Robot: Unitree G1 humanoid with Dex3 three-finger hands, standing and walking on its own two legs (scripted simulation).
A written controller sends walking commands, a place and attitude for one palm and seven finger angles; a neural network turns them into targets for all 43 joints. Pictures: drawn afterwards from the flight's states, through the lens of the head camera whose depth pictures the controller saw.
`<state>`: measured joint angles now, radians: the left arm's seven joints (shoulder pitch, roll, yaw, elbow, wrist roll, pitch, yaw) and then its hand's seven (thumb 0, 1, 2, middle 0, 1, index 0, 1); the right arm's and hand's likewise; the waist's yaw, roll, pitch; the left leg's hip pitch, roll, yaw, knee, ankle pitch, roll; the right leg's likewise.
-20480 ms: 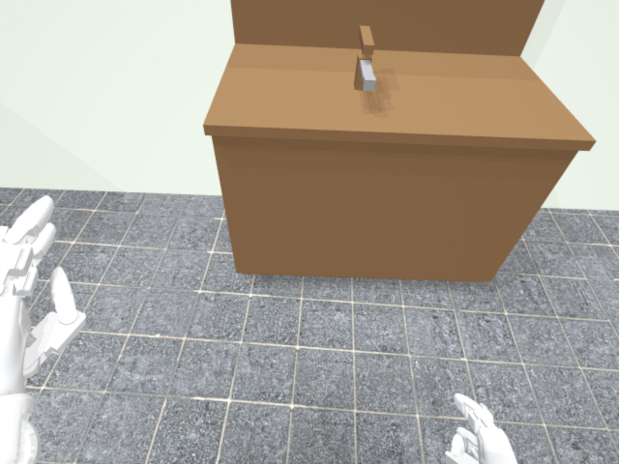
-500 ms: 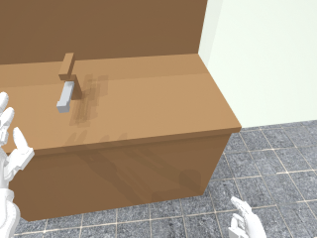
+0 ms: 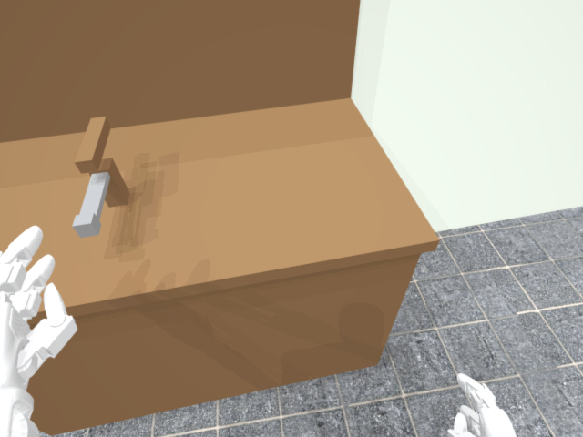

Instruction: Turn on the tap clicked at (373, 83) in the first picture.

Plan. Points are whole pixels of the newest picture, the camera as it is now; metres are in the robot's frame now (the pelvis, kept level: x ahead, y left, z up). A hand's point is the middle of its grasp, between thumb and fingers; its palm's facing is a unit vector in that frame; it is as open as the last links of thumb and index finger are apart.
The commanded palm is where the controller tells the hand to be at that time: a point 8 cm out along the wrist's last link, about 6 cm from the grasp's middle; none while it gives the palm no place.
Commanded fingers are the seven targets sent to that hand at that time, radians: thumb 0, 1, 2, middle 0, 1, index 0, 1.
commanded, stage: turn the palm inward beside the body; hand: left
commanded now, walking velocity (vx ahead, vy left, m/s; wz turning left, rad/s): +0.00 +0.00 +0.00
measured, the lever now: (87, 225) +0.38 +0.38 +0.07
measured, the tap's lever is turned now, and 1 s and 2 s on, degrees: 0 0 0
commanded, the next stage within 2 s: reach beside the lever's end, fingers flat in 1.22 s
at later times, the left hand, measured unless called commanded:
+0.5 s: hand (61, 342) +0.17 +0.26 +0.13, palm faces +0.46 -0.88 -0.14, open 7.4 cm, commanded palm +0.12 +0.30 +0.15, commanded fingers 0.00 0.90 0.90 -0.20 -0.30 -0.20 -0.30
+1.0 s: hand (88, 355) +0.16 +0.23 +0.13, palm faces +0.48 -0.87 -0.12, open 7.4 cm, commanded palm +0.11 +0.27 +0.14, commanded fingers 0.00 0.90 0.90 -0.20 -0.30 -0.20 -0.30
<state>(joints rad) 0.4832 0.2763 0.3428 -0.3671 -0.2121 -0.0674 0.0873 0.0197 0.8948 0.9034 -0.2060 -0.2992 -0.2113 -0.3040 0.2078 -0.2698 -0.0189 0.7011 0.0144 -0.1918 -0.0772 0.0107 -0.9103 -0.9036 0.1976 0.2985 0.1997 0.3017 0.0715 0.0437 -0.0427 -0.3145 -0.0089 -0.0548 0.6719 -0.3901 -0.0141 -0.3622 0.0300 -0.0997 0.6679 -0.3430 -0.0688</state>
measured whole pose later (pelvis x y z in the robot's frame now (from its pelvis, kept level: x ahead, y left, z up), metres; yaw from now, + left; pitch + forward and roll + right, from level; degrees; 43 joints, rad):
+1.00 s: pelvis -0.02 +0.00 +0.00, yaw +1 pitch +1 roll +0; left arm 0.55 0.19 0.20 -0.48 -0.23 0.04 0.19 0.02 0.90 0.90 -0.20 -0.30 -0.21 -0.30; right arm 0.21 -0.24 0.04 0.65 0.01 -0.24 -0.08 0.01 -0.91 -0.90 0.20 0.30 0.20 0.30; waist 0.07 0.06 -0.06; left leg -0.33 -0.02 -0.06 0.68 -0.36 -0.01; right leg -0.37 0.02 -0.11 0.67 -0.32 -0.07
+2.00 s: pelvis -0.01 +0.02 +0.00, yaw +0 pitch +3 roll +0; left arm 0.27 0.22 0.31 -0.16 -0.23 -0.04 0.16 0.02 0.90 0.90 -0.20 -0.28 -0.20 -0.29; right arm 0.20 -0.23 0.02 0.68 0.01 -0.22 -0.09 0.01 -0.91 -0.90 0.20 0.30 0.20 0.30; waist 0.06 0.04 -0.05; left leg -0.37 -0.03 -0.04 0.69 -0.38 0.01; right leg -0.41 0.01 -0.08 0.67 -0.32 -0.04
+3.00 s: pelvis -0.01 +0.02 -0.01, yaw -1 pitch +11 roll -1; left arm -0.31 0.51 0.63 0.71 -0.19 -0.26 -0.08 0.02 0.90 0.90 -0.16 -0.16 -0.16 -0.17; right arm 0.27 -0.28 0.00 0.72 0.01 -0.11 -0.09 0.01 -0.91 -0.90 0.20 0.30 0.20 0.30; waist -0.02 0.02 -0.07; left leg -0.57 0.00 -0.04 0.79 -0.41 0.00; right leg -0.60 0.04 -0.09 0.73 -0.33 -0.06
